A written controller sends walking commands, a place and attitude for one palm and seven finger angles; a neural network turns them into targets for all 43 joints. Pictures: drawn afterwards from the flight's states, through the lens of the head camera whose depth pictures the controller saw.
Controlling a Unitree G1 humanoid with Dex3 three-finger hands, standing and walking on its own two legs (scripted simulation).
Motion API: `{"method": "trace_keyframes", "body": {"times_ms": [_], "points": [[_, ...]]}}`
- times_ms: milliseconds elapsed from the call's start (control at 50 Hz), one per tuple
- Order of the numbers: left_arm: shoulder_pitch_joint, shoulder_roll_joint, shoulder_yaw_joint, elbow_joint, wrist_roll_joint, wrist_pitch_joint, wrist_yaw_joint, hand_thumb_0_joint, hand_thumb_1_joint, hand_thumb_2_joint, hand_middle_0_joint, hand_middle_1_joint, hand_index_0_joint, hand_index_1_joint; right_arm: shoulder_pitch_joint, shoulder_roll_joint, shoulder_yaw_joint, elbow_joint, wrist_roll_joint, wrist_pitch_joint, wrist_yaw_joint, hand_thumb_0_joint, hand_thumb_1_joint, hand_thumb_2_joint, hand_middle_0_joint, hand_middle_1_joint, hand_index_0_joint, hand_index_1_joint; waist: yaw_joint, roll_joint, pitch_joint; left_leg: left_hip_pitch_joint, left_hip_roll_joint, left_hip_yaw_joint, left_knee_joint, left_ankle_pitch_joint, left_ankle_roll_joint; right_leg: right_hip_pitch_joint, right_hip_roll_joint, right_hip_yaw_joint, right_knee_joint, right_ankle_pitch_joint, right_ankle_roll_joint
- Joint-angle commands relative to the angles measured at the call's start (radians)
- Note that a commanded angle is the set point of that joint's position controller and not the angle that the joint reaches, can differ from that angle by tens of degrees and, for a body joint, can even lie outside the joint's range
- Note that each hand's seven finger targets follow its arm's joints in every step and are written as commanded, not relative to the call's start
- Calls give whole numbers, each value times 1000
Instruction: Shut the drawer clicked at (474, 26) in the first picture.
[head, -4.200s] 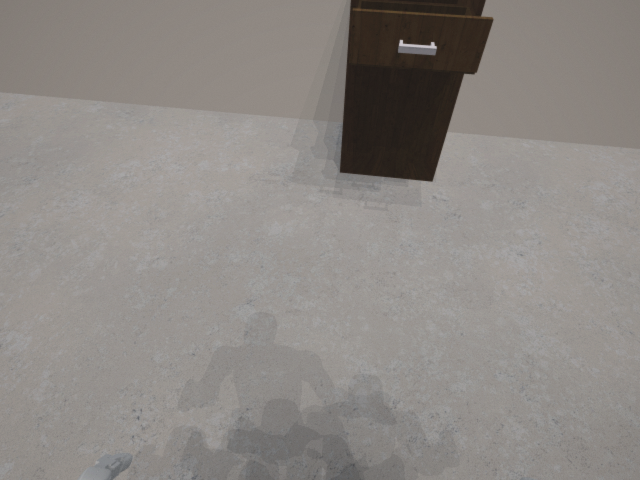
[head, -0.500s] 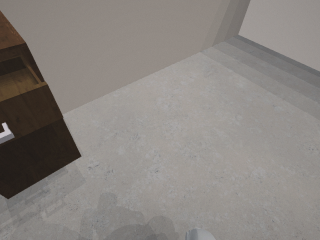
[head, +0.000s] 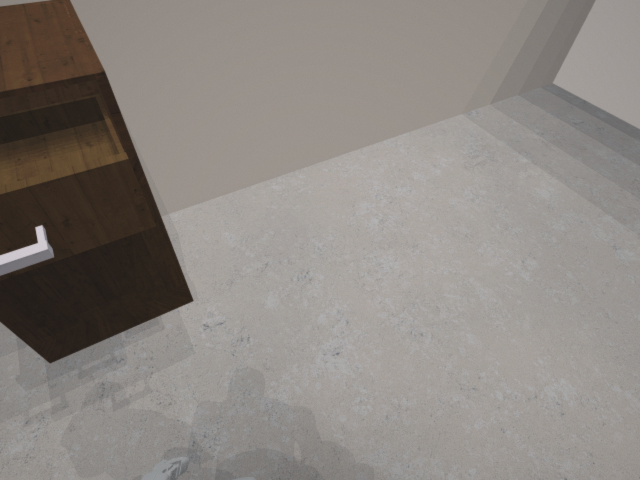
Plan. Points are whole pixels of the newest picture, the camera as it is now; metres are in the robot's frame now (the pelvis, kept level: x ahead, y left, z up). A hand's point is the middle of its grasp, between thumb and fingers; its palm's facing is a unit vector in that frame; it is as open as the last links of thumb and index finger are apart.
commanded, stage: turn to face it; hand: left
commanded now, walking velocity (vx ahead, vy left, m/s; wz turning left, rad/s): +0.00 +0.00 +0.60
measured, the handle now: (6, 253) +0.42 +0.49 +0.00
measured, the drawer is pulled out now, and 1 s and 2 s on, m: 0.28 0.28 0.28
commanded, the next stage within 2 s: take the last steps up to it in 0.78 s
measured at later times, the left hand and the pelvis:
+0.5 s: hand out of the picture +0.02 +0.22 -0.14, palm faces +0.30 -0.90 -0.31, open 7.4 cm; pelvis -0.02 -0.02 +0.00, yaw +16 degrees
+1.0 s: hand out of the picture -0.16 +0.16 -0.18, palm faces +0.53 -0.82 -0.22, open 7.4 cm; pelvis -0.06 -0.01 +0.00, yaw +29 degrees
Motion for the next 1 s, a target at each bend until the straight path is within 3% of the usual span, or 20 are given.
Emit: {"method": "trace_keyframes", "body": {"times_ms": [0, 20, 40, 60, 160, 320, 440, 460, 480, 500, 520, 540, 600, 780, 860, 900, 920, 940, 960, 980], "points": [[41, 167, 51, -71, -19, 9, 3, 0, 900, 900, -200, -300, -200, -300, 126, -104, -29, -57, -10, -28, -1, 0, -900, -900, 200, 300, 200, 300, -22, 70, -65, 161, 17, -65, -385, 179, 19, -67, -168, 107, 41, -94, -9], [43, 111, 44, -104, -27, 18, -9, 0, 900, 900, -200, -300, -200, -300, 150, -205, -52, -71, -17, -35, -7, 0, -900, -900, 200, 300, 200, 300, -39, 366, -41, 200, 224, -410, -531, 299, 117, -266, -27, 70, 263, -308, 76], [-58, 98, 35, -151, -18, 21, -14, 0, 900, 900, -200, -300, -200, -300, 174, -271, -64, -77, -23, -39, -18, 0, -900, -900, 200, 300, 200, 300, -80, 392, -17, 162, 352, -587, -621, 384, 226, -349, 46, 169, 484, -425, 87], [-61, 112, 42, -158, -16, 19, -24, 0, 900, 900, -200, -300, -200, -300, 140, -282, -65, -86, -24, -43, -23, 0, -900, -900, 200, 300, 200, 300, -48, 245, -45, 138, 353, -544, -618, 315, 256, -330, 24, 262, 571, -335, 68], [38, 134, 54, -86, -12, 19, -30, 0, 900, 900, -200, -300, -200, -300, -26, -217, -39, -138, -9, -62, -36, 0, -900, -900, 200, 300, 200, 300, 15, 140, -88, 201, 143, -335, -555, 377, 164, -316, 52, 306, 623, -102, 95], [5, 139, 44, -119, -25, 19, -15, 0, 900, 900, -200, -300, -200, -300, 22, -255, -54, -130, -12, -42, -30, 0, -900, -900, 200, 300, 200, 300, -27, 154, -108, 290, 151, -447, -526, 458, 228, -228, 95, 318, 344, -223, 101], [147, 152, 41, -97, -35, 7, -6, 0, 900, 900, -200, -300, -200, -300, -80, -263, -60, -164, -9, -22, -18, 0, -900, -900, 200, 300, 200, 300, 39, 161, -120, 86, 76, -482, -465, 387, 178, 99, 147, 291, -28, -98, 69], [191, 175, 47, -91, -31, 0, -3, 0, 900, 900, -200, -300, -200, -300, -94, -240, -59, -172, -3, -19, -14, 0, -900, -900, 200, 300, 200, 300, 62, 95, -125, -3, 24, -440, -410, 293, 129, 217, 114, 305, -187, -29, 55], [202, 267, 61, -97, -12, -11, 5, 0, 900, 900, -200, -300, -200, -300, -86, -175, -50, -186, 8, -15, -7, 0, -900, -900, 200, 300, 200, 300, 70, -154, -109, -205, -99, -308, -194, 88, 48, 328, -109, 538, -337, -147, -18], [164, 324, 64, -122, -7, -6, 6, 0, 900, 900, -200, -300, -200, -300, -111, -160, -47, -212, 0, -16, -9, 0, -900, -900, 200, 300, 200, 300, 75, -329, -58, -264, -176, -178, 60, -113, 4, 199, -317, 725, -377, -111, -118], [105, 291, 53, -145, -13, -5, 9, 0, 900, 900, -200, -300, -200, -300, -117, -201, -56, -204, -9, -11, -4, 0, -900, -900, 200, 300, 200, 300, 50, -190, -28, -204, -126, -229, 222, -81, 22, 56, -301, 640, -365, -112, -142], [33, 241, 49, -153, -17, -17, 9, 0, 900, 900, -200, -300, -200, -300, -79, -200, -57, -169, -15, 2, 2, 0, -900, -900, 200, 300, 200, 300, 6, -229, -2, -198, -100, -241, 287, -6, 19, 13, -226, 555, -368, -123, -109], [6, 191, 27, -157, -18, -24, 3, 0, 900, 900, -200, -300, -200, -300, -35, -169, -48, -126, -13, 8, 9, 0, -900, -900, 200, 300, 200, 300, -18, -154, 25, -196, -82, -172, 375, 103, -11, 53, -126, 367, -286, 102, -77], [205, 245, 38, -71, -1, -23, -2, 0, 900, 900, -200, -300, -200, -300, -182, -123, -13, -140, 3, -3, 1, 0, -900, -900, 200, 300, 200, 300, 85, -181, -43, -79, -77, -80, -6, -29, -22, 240, -176, 329, -203, 413, -138], [190, 263, 43, -46, -2, -18, -3, 0, 900, 900, -200, -300, -200, -300, -121, -116, -1, -116, 9, -19, -9, 0, -900, -900, 200, 300, 200, 300, 63, -201, -104, 70, -97, -49, -220, 27, -1, 239, -169, 306, -133, 484, -116], [167, 236, 39, -33, -16, -13, -7, 0, 900, 900, -200, -300, -200, -300, -45, -133, 2, -83, 4, -37, -11, 0, -900, -900, 200, 300, 200, 300, 20, -145, -141, 271, -86, -56, -462, 213, 19, 151, -125, 258, -64, 276, -36], [171, 198, 30, -46, -26, -9, -13, 0, 900, 900, -200, -300, -200, -300, -6, -201, -10, -76, -3, -49, -15, 0, -900, -900, 200, 300, 200, 300, 2, 25, -168, 408, 32, -187, -526, 234, 62, 2, -57, 198, 51, 30, 15], [146, 131, 14, -77, -23, -6, -23, 0, 900, 900, -200, -300, -200, -300, 41, -294, -31, -71, -13, -52, -19, 0, -900, -900, 200, 300, 200, 300, -28, 293, -137, 485, 256, -478, -577, 314, 167, -252, 59, 143, 240, -337, 67], [73, 142, 9, -93, -10, -4, -23, 0, 900, 900, -200, -300, -200, -300, 71, -315, -33, -58, -16, -43, -21, 0, -900, -900, 200, 300, 200, 300, -55, 264, -79, 418, 315, -522, -609, 245, 250, -310, 67, 218, 381, -408, 48], [48, 151, 10, -87, -2, -1, -24, 0, 900, 900, -200, -300, -200, -300, 81, -282, -24, -44, -17, -52, -32, 0, -900, -900, 200, 300, 200, 300, -55, 265, -41, 390, 285, -503, -640, 194, 253, -344, 54, 268, 450, -366, 42]]}}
